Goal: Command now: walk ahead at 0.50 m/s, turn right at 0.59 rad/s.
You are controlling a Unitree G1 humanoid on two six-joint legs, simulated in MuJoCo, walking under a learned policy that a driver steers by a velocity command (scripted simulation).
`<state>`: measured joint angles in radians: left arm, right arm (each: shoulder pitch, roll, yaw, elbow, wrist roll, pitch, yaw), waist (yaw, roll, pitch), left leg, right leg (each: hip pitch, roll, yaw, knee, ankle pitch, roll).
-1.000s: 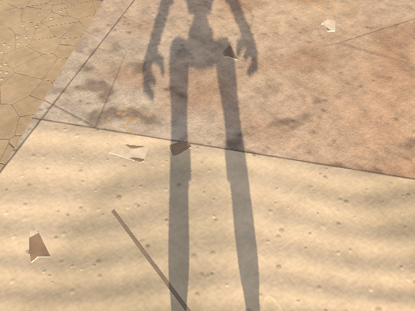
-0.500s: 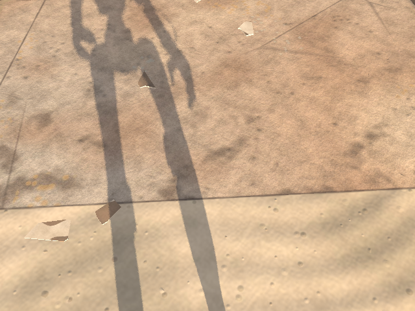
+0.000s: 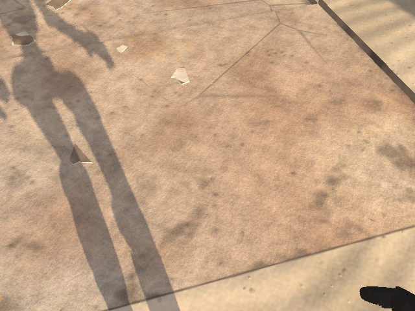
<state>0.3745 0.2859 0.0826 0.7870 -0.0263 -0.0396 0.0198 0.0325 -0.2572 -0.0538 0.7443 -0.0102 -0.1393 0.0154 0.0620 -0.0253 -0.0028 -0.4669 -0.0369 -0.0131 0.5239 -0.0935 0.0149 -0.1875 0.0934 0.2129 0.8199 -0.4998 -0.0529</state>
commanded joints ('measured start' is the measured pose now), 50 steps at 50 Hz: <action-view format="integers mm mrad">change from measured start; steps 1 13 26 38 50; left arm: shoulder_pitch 20 -201 -261 -289 -312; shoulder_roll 140 2 96 118 77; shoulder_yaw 12 -18 10 28 30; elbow -102 -172 -174 -81 -96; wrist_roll -14 28 41 4 29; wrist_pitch -23 -7 18 42 37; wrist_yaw -1 -20 5 22 36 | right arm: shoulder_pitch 280 183 281 284 183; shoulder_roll -147 -162 -139 -141 -197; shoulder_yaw -52 -37 -37 -55 -52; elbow -8 67 62 -16 -126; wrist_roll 13 27 28 6 18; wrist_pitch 11 45 165 194 146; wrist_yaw -9 -7 -48 -5 -57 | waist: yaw -149 -77 -86 -119 -74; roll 196 124 -120 -54 149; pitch -190 -60 -127 -92 -96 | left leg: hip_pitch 720 287 -111 276 372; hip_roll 436 217 103 50 232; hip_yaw -643 2 -29 68 -322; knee -212 -261 650 10 -176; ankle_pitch -371 571 -432 -98 150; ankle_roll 216 176 -101 44 191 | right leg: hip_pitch -635 -280 10 -138 -480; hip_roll -88 -130 -402 -361 -90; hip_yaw -18 -201 -23 -275 -127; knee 511 -103 -507 -342 171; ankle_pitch -1 439 626 294 195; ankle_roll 26 69 -186 -35 123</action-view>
